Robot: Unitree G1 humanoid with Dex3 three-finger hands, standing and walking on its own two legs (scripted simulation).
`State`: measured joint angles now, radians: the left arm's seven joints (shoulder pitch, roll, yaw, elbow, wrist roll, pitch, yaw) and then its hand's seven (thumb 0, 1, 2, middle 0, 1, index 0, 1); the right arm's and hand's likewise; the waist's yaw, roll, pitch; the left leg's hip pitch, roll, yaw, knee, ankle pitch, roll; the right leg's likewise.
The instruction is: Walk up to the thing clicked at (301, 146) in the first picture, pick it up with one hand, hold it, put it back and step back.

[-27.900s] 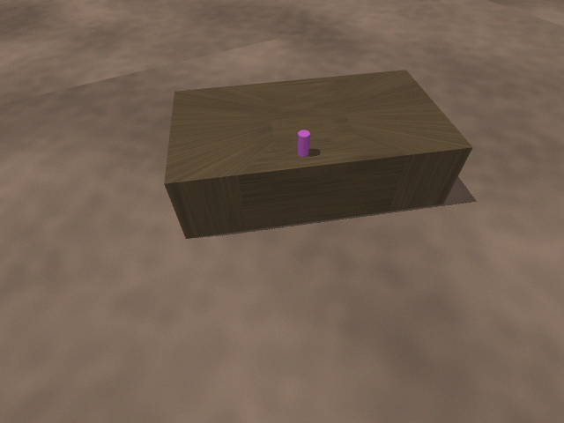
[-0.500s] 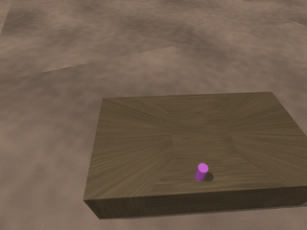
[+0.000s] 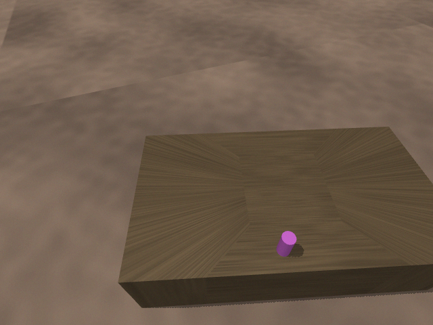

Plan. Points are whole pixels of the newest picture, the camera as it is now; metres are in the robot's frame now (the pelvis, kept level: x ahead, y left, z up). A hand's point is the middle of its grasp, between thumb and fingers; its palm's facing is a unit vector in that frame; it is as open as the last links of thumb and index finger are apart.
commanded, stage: stand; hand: right
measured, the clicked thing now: (285, 244) +0.43 -0.21 -0.37
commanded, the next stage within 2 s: step back in 0.64 s
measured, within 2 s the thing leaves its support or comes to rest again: neither
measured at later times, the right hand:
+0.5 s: hand out of the picture +0.08 -0.26 -0.15, palm faces -0.02 +0.94 -0.35, open 7.4 cm
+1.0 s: hand out of the picture +0.06 -0.31 -0.18, palm faces -0.02 +0.94 -0.35, open 7.4 cm
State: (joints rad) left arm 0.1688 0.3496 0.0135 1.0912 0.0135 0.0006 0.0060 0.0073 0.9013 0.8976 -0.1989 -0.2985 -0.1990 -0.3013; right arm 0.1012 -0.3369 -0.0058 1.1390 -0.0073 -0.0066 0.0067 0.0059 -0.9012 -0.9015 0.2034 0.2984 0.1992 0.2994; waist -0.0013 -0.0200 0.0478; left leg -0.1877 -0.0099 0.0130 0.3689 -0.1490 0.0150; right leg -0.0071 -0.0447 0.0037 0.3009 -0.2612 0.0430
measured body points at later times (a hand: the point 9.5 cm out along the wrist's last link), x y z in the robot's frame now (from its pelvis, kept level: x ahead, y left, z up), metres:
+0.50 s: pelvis +0.00 -0.01 +0.00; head +0.02 +0.00 +0.45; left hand +0.07 +0.29 -0.14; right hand +0.09 -0.31 -0.13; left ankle +0.03 +0.11 -0.75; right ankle -0.06 -0.15 -0.75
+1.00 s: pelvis -0.07 -0.05 -0.02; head -0.01 -0.07 +0.42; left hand -0.01 +0.27 -0.13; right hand +0.06 -0.36 -0.16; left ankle +0.00 +0.09 -0.72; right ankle -0.08 -0.15 -0.75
